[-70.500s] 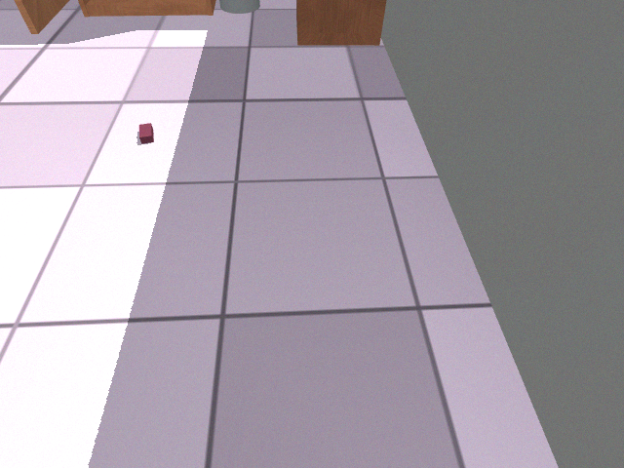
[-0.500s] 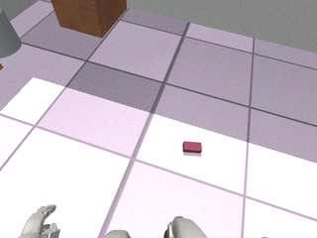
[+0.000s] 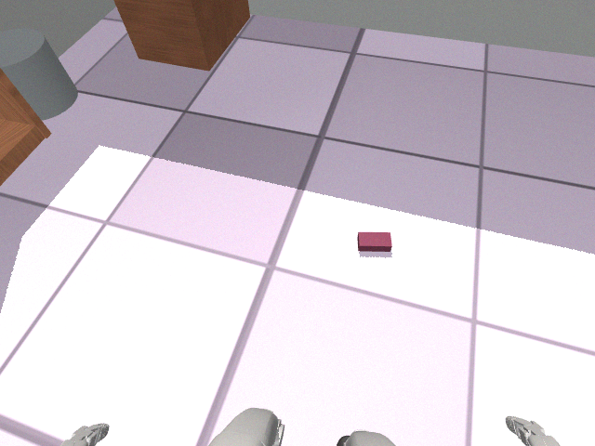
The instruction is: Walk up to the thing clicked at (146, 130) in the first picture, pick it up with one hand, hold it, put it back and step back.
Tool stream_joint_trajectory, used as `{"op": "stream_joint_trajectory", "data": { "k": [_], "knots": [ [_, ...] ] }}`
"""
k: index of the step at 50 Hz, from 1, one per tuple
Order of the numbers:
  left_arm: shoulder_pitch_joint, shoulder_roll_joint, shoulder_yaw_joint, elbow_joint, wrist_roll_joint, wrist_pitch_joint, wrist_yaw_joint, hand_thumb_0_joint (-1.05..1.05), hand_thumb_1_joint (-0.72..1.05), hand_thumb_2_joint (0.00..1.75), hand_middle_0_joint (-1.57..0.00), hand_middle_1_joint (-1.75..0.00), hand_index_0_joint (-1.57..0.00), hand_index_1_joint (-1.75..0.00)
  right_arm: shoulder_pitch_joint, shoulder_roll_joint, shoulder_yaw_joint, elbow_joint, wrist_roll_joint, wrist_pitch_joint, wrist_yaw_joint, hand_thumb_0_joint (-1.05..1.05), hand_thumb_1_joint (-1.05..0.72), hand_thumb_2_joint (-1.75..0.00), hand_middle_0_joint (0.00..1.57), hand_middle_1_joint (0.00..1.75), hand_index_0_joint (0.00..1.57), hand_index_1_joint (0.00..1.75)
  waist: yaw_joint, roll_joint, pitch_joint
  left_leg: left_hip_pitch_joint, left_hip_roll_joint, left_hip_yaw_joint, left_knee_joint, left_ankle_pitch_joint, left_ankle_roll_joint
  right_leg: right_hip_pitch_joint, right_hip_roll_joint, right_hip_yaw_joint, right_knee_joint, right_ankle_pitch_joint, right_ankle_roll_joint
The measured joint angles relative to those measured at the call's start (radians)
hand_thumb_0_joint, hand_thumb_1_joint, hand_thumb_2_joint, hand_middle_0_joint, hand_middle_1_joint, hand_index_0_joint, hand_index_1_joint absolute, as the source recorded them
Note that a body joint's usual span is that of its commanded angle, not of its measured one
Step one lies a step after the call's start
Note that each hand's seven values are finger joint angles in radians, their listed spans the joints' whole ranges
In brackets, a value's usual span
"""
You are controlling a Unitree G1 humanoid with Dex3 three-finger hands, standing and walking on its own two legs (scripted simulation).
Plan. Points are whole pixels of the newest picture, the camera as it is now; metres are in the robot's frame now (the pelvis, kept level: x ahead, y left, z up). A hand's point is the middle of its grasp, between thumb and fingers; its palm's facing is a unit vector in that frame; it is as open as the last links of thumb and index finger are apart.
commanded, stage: step back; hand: right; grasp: from above
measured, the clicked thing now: (374, 241) +0.83 -0.25 -0.75
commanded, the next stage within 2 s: stand in 1.76 s
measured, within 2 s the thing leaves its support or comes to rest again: neither
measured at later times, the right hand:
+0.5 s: hand out of the picture -0.06 -0.25 -0.13, palm faces +0.00 +0.89 -0.46, open 7.4 cm
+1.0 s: hand out of the picture -0.25 -0.23 -0.15, palm faces +0.02 +0.92 -0.39, open 7.4 cm
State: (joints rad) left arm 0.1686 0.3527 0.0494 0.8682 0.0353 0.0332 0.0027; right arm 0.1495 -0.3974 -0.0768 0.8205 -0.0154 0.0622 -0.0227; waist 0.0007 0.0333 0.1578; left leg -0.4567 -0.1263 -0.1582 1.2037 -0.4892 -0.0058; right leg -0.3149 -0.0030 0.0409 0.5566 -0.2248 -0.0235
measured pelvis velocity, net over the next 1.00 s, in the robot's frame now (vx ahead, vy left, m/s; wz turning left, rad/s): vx -0.28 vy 0.03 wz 0.01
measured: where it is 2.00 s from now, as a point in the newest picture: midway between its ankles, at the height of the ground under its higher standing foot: outside the picture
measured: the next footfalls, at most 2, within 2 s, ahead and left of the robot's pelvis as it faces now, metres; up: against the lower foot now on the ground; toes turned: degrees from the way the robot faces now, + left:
left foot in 0.18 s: -0.07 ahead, +0.14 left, +0.00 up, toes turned +1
right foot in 0.56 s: -0.19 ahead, -0.09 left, +0.00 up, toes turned -1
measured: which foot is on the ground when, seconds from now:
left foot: up 0.00-0.16, down 0.18-0.58, up 0.60-0.82, down 0.84-1.00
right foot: down 0.00-0.22, up 0.24-0.54, down 0.56-0.88, up 0.90-1.00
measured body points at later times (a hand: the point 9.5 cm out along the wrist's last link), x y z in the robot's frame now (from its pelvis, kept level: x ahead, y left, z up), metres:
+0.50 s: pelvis -0.18 +0.03 -0.01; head -0.11 +0.05 +0.43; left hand -0.10 +0.34 -0.15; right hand -0.06 -0.29 -0.10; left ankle -0.11 +0.13 -0.73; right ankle -0.22 -0.10 -0.70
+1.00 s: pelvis -0.28 +0.03 +0.00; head -0.27 +0.04 +0.45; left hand -0.17 +0.34 -0.12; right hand -0.25 -0.28 -0.12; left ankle -0.29 +0.16 -0.73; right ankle -0.24 -0.09 -0.71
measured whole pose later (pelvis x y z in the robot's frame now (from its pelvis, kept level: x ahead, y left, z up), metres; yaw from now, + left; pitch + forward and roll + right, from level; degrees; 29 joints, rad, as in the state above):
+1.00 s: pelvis -0.28 +0.03 +0.00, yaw +0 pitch -3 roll +1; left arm 0.18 0.38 0.06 0.92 0.03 0.03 -0.02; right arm 0.29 -0.35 -0.05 0.99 -0.05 -0.02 0.00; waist -0.04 -0.04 0.05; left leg -0.17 -0.03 -0.03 0.53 -0.32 0.02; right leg -0.37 0.01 0.06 0.80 -0.43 -0.01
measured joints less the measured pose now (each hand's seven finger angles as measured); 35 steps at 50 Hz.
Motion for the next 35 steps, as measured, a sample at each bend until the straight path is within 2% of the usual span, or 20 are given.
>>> {"op": "stream_joint_trajectory", "data": {
  "k": [3, 6, 8, 10, 11, 13, 14, 16, 19, 23, 25, 27, 29, 30, 32, 33, 35],
  "knots": [
    [-0.030, 0.006, 0.003, -0.026, -0.006, -0.005, 0.005, 0.01, 0.90, 0.90, -0.20, -0.30, -0.21, -0.30, 0.026, -0.007, -0.002, 0.011, -0.006, -0.006, 0.001, 0.00, -0.91, -0.90, 0.20, 0.30, 0.21, 0.30, -0.012, 0.003, 0.012, 0.073, 0.035, 0.014, -0.115, -0.012, -0.025, -0.033, -0.011, -0.022, 0.003, 0.028, 0.000],
    [-0.063, 0.016, 0.002, -0.053, -0.006, -0.003, 0.003, 0.01, 0.90, 0.90, -0.20, -0.30, -0.21, -0.30, 0.039, -0.009, 0.002, 0.030, -0.009, -0.007, 0.005, 0.00, -0.91, -0.90, 0.20, 0.30, 0.20, 0.30, -0.016, 0.000, 0.027, 0.153, 0.077, 0.055, -0.300, -0.015, -0.031, -0.073, -0.022, -0.044, 0.031, 0.046, 0.012],
    [-0.081, 0.027, 0.000, -0.064, -0.009, 0.005, 0.001, 0.01, 0.90, 0.90, -0.20, -0.30, -0.21, -0.30, 0.045, -0.004, 0.006, 0.041, -0.010, -0.013, 0.008, 0.00, -0.91, -0.90, 0.20, 0.30, 0.20, 0.30, -0.022, -0.013, 0.029, 0.213, 0.099, 0.087, -0.469, 0.044, -0.020, -0.108, -0.034, -0.057, 0.066, 0.052, 0.024],
    [-0.102, 0.053, 0.006, -0.056, -0.016, 0.020, 0.000, 0.01, 0.90, 0.90, -0.20, -0.30, -0.21, -0.30, 0.038, 0.027, 0.010, 0.063, -0.016, -0.020, 0.011, 0.00, -0.91, -0.90, 0.20, 0.30, 0.20, 0.30, -0.014, -0.084, 0.047, 0.247, 0.065, 0.128, -0.547, 0.083, 0.016, -0.134, -0.071, -0.026, 0.108, 0.056, 0.030],
    [-0.100, 0.060, 0.010, -0.048, -0.020, 0.027, 0.002, 0.01, 0.90, 0.90, -0.20, -0.30, -0.21, -0.30, 0.041, 0.043, 0.014, 0.066, -0.022, -0.022, 0.016, 0.00, -0.91, -0.90, 0.20, 0.30, 0.20, 0.30, -0.004, -0.114, 0.045, 0.247, 0.054, 0.148, -0.550, 0.096, 0.024, -0.147, -0.065, 0.012, 0.129, 0.009, 0.022],
    [-0.077, 0.048, 0.014, -0.027, -0.025, 0.040, 0.013, 0.01, 0.90, 0.90, -0.20, -0.30, -0.21, -0.30, 0.066, 0.048, 0.021, 0.057, -0.028, -0.020, 0.026, 0.00, -0.91, -0.90, 0.20, 0.30, 0.21, 0.30, -0.026, -0.094, 0.009, 0.213, 0.080, 0.132, -0.530, 0.109, 0.036, -0.188, 0.012, 0.056, 0.268, -0.186, 0.024],
    [-0.066, 0.040, 0.012, -0.018, -0.026, 0.044, 0.014, 0.01, 0.90, 0.90, -0.20, -0.30, -0.21, -0.30, 0.077, 0.047, 0.022, 0.054, -0.029, -0.019, 0.026, 0.00, -0.91, -0.90, 0.20, 0.30, 0.21, 0.30, -0.041, -0.073, -0.005, 0.201, 0.098, 0.112, -0.534, 0.122, 0.039, -0.201, 0.050, 0.065, 0.360, -0.232, 0.025],
    [-0.040, 0.040, 0.007, -0.009, -0.033, 0.041, 0.012, 0.01, 0.90, 0.90, -0.20, -0.30, -0.21, -0.30, 0.085, 0.050, 0.021, 0.054, -0.029, -0.013, 0.022, 0.00, -0.90, -0.90, 0.20, 0.30, 0.21, 0.30, -0.042, -0.056, -0.025, 0.192, 0.125, 0.101, -0.573, 0.161, 0.037, -0.210, 0.108, 0.099, 0.503, -0.237, 0.024],
    [0.002, 0.050, 0.002, -0.002, -0.034, 0.027, 0.017, 0.01, 0.90, 0.90, -0.20, -0.30, -0.21, -0.30, 0.064, 0.052, 0.013, 0.039, -0.030, -0.009, 0.015, 0.01, -0.90, -0.90, 0.20, 0.30, 0.21, 0.30, -0.022, -0.061, -0.039, 0.160, 0.143, 0.124, -0.610, 0.209, 0.033, -0.184, 0.133, 0.122, 0.586, -0.220, 0.036],
    [0.038, 0.054, -0.003, 0.017, -0.026, 0.023, 0.026, 0.01, 0.90, 0.90, -0.20, -0.30, -0.21, -0.30, 0.010, 0.043, 0.009, -0.018, -0.035, -0.017, 0.001, 0.00, -0.90, -0.90, 0.20, 0.30, 0.21, 0.30, -0.009, -0.072, -0.014, 0.103, 0.147, 0.170, -0.598, 0.243, 0.034, -0.078, 0.097, 0.092, 0.448, -0.265, 0.055],
    [0.046, 0.046, -0.005, 0.024, -0.021, 0.020, 0.025, 0.01, 0.90, 0.90, -0.20, -0.30, -0.21, -0.30, -0.021, 0.034, 0.008, -0.043, -0.033, -0.019, -0.004, 0.00, -0.90, -0.90, 0.20, 0.30, 0.21, 0.30, -0.002, -0.065, 0.006, 0.073, 0.156, 0.194, -0.574, 0.252, 0.032, -0.016, 0.068, 0.051, 0.310, -0.275, 0.051],
    [0.056, 0.035, -0.005, 0.029, -0.016, 0.011, 0.020, 0.01, 0.90, 0.90, -0.20, -0.30, -0.21, -0.30, -0.049, 0.024, 0.010, -0.055, -0.027, -0.017, -0.003, 0.00, -0.90, -0.90, 0.20, 0.30, 0.21, 0.30, 0.006, -0.052, 0.018, 0.042, 0.171, 0.219, -0.535, 0.251, 0.027, 0.055, 0.047, 0.014, 0.140, -0.218, 0.037],
    [0.043, 0.004, -0.003, 0.047, -0.008, 0.008, 0.017, 0.01, 0.90, 0.90, -0.20, -0.30, -0.21, -0.30, -0.071, 0.005, 0.009, -0.049, -0.021, -0.010, -0.002, 0.00, -0.90, -0.90, 0.20, 0.30, 0.21, 0.30, -0.005, 0.017, 0.046, 0.024, 0.208, 0.191, -0.493, 0.253, 0.017, 0.089, 0.081, -0.021, 0.070, -0.130, 0.011],
    [0.042, -0.006, -0.005, 0.049, -0.001, 0.009, 0.011, 0.01, 0.90, 0.90, -0.20, -0.30, -0.21, -0.30, -0.066, 0.003, 0.010, -0.040, -0.017, -0.006, -0.002, 0.00, -0.90, -0.90, 0.20, 0.30, 0.21, 0.30, -0.014, 0.039, 0.045, 0.013, 0.205, 0.167, -0.472, 0.204, 0.019, 0.091, 0.088, -0.036, 0.066, -0.122, 0.004],
    [0.050, -0.005, -0.010, 0.043, 0.006, 0.011, -0.003, 0.01, 0.90, 0.90, -0.20, -0.30, -0.21, -0.30, -0.046, 0.017, 0.017, -0.006, -0.013, 0.004, -0.002, 0.00, -0.91, -0.90, 0.20, 0.30, 0.21, 0.30, 0.004, 0.017, 0.015, -0.012, 0.150, 0.141, -0.349, 0.034, 0.017, 0.071, 0.062, -0.021, 0.078, -0.117, -0.007],
    [0.053, -0.003, -0.010, 0.043, 0.010, 0.009, -0.005, 0.01, 0.90, 0.90, -0.20, -0.30, -0.21, -0.30, -0.036, 0.022, 0.020, 0.011, -0.012, 0.009, 0.002, 0.00, -0.91, -0.90, 0.20, 0.30, 0.20, 0.30, 0.015, 0.000, 0.003, -0.016, 0.121, 0.129, -0.277, -0.001, 0.018, 0.066, 0.046, -0.007, 0.074, -0.108, -0.009],
    [0.051, -0.003, -0.012, 0.041, 0.015, 0.007, -0.003, 0.01, 0.90, 0.90, -0.20, -0.30, -0.21, -0.30, -0.011, 0.024, 0.022, 0.032, -0.005, 0.008, 0.010, 0.00, -0.91, -0.90, 0.20, 0.30, 0.21, 0.30, 0.014, -0.010, -0.024, -0.013, 0.079, 0.093, -0.170, -0.002, 0.022, 0.061, 0.024, -0.003, 0.048, -0.081, -0.006]
  ]
}}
